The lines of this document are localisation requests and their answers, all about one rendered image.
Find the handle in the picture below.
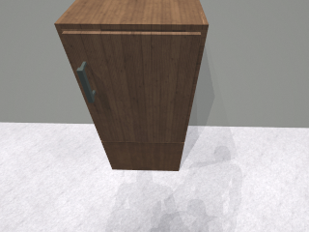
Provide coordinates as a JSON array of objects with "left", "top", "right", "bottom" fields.
[{"left": 76, "top": 61, "right": 96, "bottom": 103}]

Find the cupboard door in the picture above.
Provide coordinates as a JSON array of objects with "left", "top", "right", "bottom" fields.
[{"left": 62, "top": 31, "right": 201, "bottom": 143}]

